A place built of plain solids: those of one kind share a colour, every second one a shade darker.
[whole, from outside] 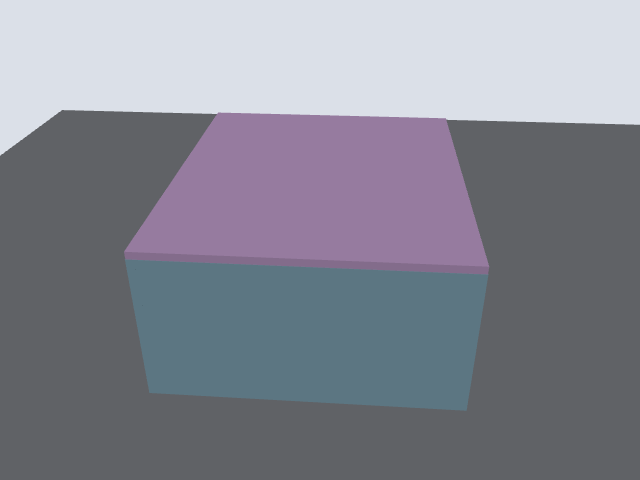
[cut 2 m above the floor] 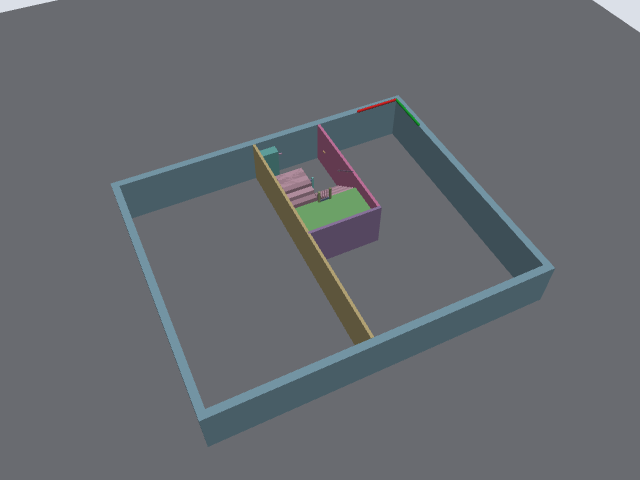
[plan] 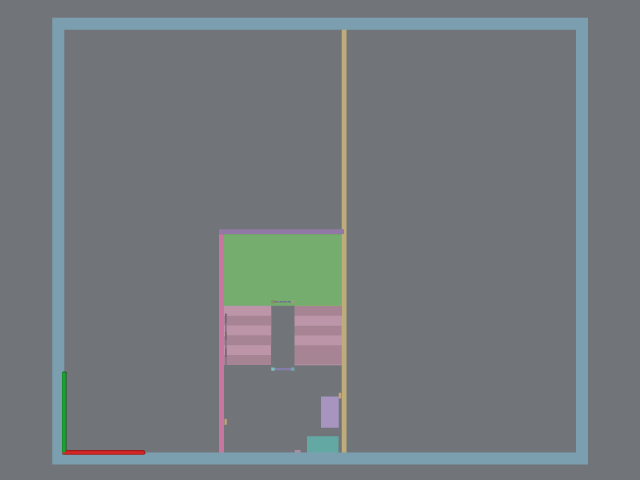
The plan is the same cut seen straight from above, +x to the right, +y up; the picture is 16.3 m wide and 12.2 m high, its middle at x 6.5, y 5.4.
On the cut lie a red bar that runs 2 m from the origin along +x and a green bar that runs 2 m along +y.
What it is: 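A small block of dwellings, 13.0 m wide and 10.7 m deep inside, its common dog-leg stair of 14 risers of 203 mm a storey on goings of 251 mm, 1.20 m wide flights and a well of 0.59 m; the dwelling on the first floor; a hall, a living room with a kitchen corner, a bedroom, a second bedroom, the bathroom shut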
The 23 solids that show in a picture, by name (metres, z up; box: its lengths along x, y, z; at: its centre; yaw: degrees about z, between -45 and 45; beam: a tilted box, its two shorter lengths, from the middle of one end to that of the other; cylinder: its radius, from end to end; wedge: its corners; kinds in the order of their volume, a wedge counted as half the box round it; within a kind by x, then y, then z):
{
 "wall_1": {"box": [0.31, 11.35, 5.73], "at": [-0.15, 5.37, 2.82]},
 "wall_2": {"box": [13.62, 0.31, 5.73], "at": [6.5, -0.15, 2.82]},
 "wall_3": {"box": [13.62, 0.31, 5.73], "at": [6.5, 10.89, 2.82]},
 "wall_4": {"box": [0.31, 11.35, 5.73], "at": [13.16, 5.37, 2.82]},
 "roof_slab_1": {"box": [13.6, 11.33, 0.44], "at": [6.5, 5.37, 5.75]},
 "piece_1": {"box": [1.2, 0.76, 0.25], "at": [4.66, 2.6, 0.08]},
 "piece_2": {"box": [1.2, 0.76, 0.46], "at": [4.66, 2.85, 0.18]},
 "piece_3": {"box": [1.2, 0.76, 0.66], "at": [4.66, 3.1, 0.28]},
 "piece_4": {"box": [1.2, 0.76, 0.86], "at": [4.66, 3.35, 0.38]},
 "piece_5": {"box": [1.2, 0.76, 1.06], "at": [4.66, 3.6, 0.48]},
 "piece_6": {"box": [1.2, 0.55, 1.27], "at": [4.66, 3.75, 0.58]},
 "piece_7": {"box": [1.2, 0.26, 2.69], "at": [6.45, 2.34, 1.29]},
 "piece_8": {"box": [1.2, 0.49, 2.49], "at": [6.45, 2.48, 1.19]},
 "piece_9": {"box": [1.2, 0.76, 2.28], "at": [6.45, 2.6, 1.09]},
 "piece_10": {"box": [1.2, 0.76, 2.08], "at": [6.45, 2.85, 0.99]},
 "piece_11": {"box": [1.2, 0.76, 1.88], "at": [6.45, 3.1, 0.89]},
 "piece_12": {"box": [1.2, 0.76, 1.67], "at": [6.45, 3.35, 0.79]},
 "half_1": {"box": [2.99, 1.82, 1.47], "at": [5.56, 4.64, 0.69]},
 "core_wall_1": {"box": [0.13, 5.55, 5.57], "at": [4.0, 2.77, 2.74]},
 "core_wall_low_1": {"box": [0.13, 10.74, 2.73], "at": [7.11, 5.37, 1.32]},
 "core_wall_back_1": {"box": [3.18, 0.13, 5.57], "at": [5.52, 5.61, 2.74]},
 "hung_more_letter_boxes_1": {"box": [0.81, 0.41, 1.6], "at": [6.57, 0.2, 0.75]},
 "laid_doormat_1": {"box": [0.45, 0.8, 0.05], "at": [6.75, 1.03, -0.02]}
}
